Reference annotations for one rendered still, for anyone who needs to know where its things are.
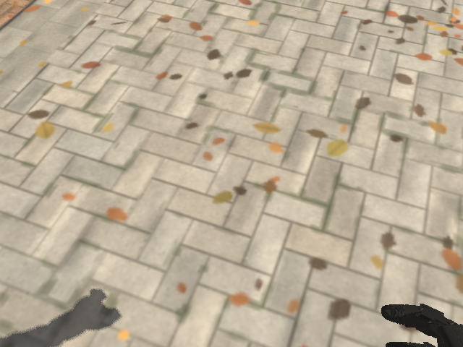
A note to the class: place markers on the robot right hand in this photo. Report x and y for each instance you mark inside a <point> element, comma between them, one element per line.
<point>427,320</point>

